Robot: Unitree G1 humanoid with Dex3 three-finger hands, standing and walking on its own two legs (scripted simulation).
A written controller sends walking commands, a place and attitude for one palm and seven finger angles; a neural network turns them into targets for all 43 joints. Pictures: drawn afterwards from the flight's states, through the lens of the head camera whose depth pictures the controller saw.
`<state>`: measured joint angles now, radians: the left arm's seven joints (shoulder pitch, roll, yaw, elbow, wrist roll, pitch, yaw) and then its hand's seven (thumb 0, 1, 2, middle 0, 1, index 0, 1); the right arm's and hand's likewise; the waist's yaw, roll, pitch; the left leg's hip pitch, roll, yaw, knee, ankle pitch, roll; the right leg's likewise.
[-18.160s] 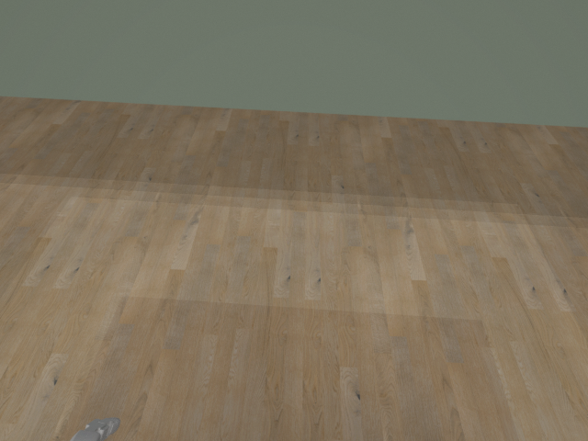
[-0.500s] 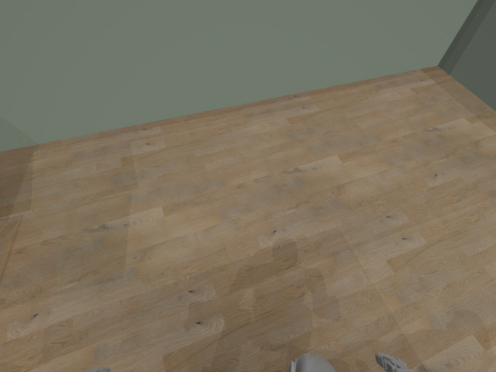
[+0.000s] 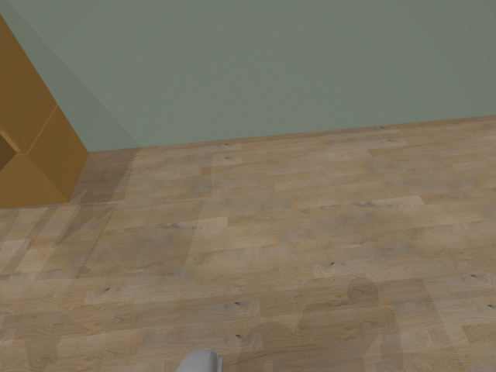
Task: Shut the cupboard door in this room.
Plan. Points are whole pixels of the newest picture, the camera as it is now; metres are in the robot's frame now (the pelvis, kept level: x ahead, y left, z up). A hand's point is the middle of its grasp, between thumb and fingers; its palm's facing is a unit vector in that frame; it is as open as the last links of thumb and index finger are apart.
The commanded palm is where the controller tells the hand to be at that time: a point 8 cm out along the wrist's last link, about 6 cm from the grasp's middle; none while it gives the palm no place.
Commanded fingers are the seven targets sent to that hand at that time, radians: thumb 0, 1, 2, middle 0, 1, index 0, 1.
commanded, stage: walk to a spot facing it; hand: left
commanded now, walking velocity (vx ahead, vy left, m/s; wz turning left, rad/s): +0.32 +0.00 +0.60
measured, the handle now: out of the picture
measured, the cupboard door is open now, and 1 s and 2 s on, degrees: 78 78 78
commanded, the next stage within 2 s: turn to face it in 1.64 s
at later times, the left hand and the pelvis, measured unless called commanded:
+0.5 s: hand out of the picture +0.12 +0.33 -0.18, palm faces +0.29 -0.94 -0.18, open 7.4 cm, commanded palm none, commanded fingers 0.00 0.90 0.90 -0.20 -0.30 -0.20 -0.30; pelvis +0.14 +0.12 +0.00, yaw +14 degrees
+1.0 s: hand (128, 244) +0.44 +0.34 -0.18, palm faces +0.25 -0.95 -0.18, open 7.3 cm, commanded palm none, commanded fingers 0.00 0.90 0.90 -0.20 -0.30 -0.20 -0.30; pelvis +0.37 +0.14 -0.03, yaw +16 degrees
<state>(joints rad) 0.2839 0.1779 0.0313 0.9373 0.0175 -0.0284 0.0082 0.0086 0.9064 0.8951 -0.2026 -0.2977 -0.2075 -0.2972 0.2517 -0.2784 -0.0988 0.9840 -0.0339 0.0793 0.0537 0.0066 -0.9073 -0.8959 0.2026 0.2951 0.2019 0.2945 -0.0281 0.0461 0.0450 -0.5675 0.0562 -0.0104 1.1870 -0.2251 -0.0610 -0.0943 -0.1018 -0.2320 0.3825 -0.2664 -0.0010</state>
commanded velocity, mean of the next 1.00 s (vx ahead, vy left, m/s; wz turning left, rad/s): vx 0.37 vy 0.00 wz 0.19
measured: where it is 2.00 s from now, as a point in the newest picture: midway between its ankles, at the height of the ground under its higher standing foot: (205, 261)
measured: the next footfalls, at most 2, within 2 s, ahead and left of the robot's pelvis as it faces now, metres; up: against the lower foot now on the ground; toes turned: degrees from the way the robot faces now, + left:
left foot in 0.28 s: +0.16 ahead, +0.19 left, +0.00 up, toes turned +18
right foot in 0.92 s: +0.51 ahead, +0.08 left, +0.00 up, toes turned +8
